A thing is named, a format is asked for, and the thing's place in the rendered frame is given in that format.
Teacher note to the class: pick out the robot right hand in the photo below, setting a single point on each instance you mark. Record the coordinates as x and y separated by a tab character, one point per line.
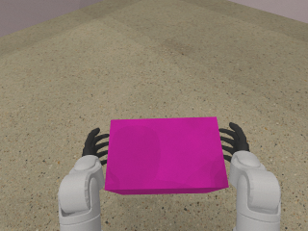
239	142

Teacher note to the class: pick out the left robot forearm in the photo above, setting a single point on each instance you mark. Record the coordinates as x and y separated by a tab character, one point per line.
79	198

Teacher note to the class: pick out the right robot forearm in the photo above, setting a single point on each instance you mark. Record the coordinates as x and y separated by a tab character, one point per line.
258	197

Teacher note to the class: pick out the carton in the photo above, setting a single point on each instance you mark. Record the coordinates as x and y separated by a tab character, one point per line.
165	156

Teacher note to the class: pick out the robot left hand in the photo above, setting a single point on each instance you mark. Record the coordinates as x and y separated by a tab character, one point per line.
91	146

